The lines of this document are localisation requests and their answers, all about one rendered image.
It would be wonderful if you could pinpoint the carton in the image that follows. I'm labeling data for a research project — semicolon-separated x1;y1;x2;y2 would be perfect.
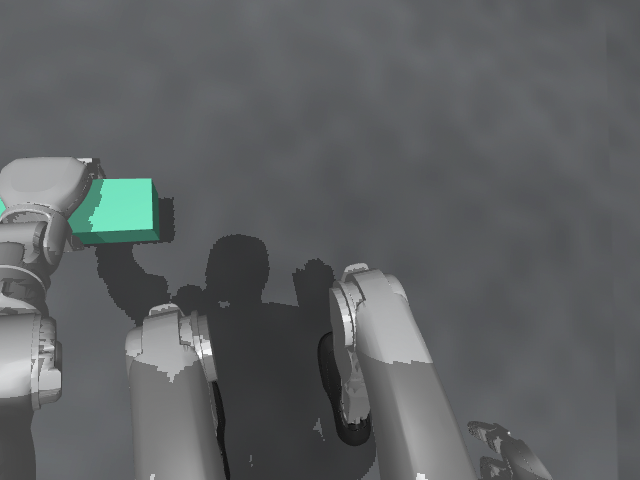
0;178;160;244

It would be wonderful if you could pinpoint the right robot hand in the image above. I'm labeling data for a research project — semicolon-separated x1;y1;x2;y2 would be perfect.
467;421;553;480

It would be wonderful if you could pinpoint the left robot hand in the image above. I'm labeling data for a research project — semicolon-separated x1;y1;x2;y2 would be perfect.
0;157;106;252

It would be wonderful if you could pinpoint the right robot foot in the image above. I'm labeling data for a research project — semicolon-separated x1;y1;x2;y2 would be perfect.
317;331;371;446

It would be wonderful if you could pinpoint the left robot foot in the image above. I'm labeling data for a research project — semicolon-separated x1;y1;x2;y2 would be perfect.
212;381;230;480

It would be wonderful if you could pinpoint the left robot arm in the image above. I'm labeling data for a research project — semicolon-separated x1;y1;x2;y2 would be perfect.
0;204;69;480

